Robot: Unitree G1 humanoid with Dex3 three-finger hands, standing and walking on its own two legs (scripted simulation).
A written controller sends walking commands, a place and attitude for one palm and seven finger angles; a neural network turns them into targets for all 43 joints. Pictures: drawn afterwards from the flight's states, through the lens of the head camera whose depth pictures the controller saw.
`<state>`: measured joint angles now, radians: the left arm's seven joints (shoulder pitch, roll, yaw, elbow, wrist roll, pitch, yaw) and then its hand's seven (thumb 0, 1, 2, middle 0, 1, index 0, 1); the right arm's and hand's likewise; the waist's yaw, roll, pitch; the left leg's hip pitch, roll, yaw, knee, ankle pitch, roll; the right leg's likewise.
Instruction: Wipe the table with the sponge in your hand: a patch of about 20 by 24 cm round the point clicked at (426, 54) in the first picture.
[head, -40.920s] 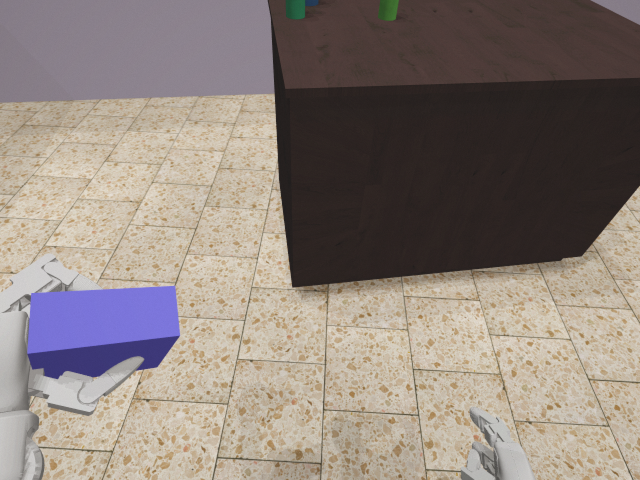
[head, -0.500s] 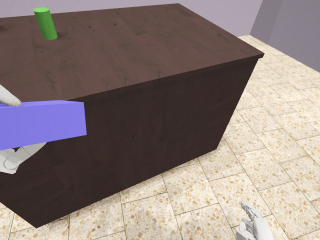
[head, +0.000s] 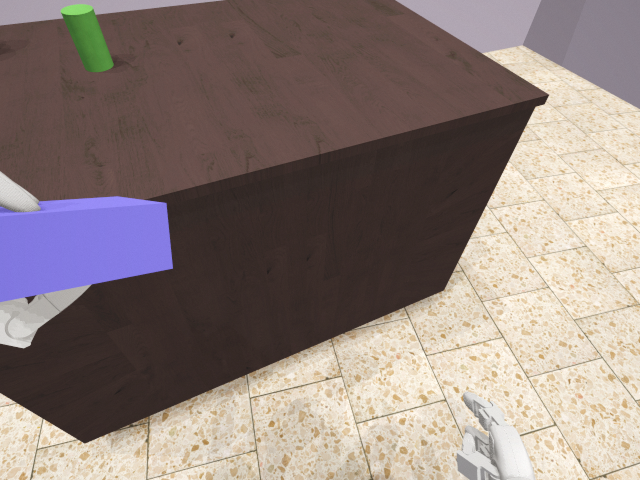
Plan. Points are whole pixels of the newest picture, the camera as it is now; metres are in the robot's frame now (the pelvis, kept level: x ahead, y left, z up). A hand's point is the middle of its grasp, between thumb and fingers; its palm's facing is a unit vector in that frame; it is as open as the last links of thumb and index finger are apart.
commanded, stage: stop stepping back and stand still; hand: left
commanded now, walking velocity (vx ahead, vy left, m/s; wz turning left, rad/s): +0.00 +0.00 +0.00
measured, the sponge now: (91, 233) +0.25 +0.20 +0.25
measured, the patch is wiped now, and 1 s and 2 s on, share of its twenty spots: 0.95 0.95 0.95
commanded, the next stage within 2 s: stand and wait in 0.04 s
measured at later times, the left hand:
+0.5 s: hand out of the picture +0.19 +0.23 +0.29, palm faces +0.52 -0.78 -0.35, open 9.2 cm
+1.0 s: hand out of the picture +0.20 +0.23 +0.29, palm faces +0.52 -0.77 -0.37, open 9.2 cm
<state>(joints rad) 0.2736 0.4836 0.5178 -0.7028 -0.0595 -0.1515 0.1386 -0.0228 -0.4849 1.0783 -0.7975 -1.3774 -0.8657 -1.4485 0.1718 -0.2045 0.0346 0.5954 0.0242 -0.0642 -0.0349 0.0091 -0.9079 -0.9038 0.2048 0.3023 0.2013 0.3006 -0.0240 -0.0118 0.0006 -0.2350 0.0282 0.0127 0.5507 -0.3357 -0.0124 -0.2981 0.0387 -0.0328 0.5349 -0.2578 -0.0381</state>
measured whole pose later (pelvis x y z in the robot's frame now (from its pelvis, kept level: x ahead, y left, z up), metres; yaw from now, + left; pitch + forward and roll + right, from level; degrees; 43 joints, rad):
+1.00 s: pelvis -0.03 +0.00 +0.00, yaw +0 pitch +0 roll +0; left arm 0.24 0.46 0.52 -0.65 -0.05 -0.18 0.15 -0.02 -0.49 1.08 -0.80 -1.38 -0.87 -1.45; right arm 0.17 -0.21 0.03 0.63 0.02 -0.08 -0.03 0.01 -0.91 -0.90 0.20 0.30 0.20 0.30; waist -0.01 0.02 0.02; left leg -0.24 0.03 0.02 0.53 -0.28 -0.01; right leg -0.30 0.04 -0.03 0.48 -0.19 -0.04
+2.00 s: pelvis -0.02 +0.01 +0.00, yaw +0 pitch +0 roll -1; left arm 0.22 0.44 0.51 -0.62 -0.06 -0.17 0.15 -0.02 -0.49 1.08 -0.80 -1.38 -0.87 -1.45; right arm 0.15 -0.22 0.03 0.62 0.02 -0.07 -0.03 0.01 -0.91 -0.90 0.20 0.30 0.20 0.30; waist -0.01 0.03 0.02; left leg -0.23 0.02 0.01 0.52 -0.29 0.00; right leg -0.27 0.04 -0.03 0.46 -0.19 -0.03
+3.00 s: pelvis -0.02 +0.00 +0.00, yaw +0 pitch +0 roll -1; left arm 0.24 0.44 0.52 -0.62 -0.06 -0.17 0.14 -0.02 -0.49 1.08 -0.80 -1.38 -0.87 -1.45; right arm 0.16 -0.22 0.02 0.62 0.02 -0.07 -0.03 0.01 -0.91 -0.90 0.20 0.30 0.20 0.30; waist -0.01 0.04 0.02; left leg -0.23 0.03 0.01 0.52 -0.28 -0.01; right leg -0.27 0.04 -0.03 0.46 -0.19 -0.04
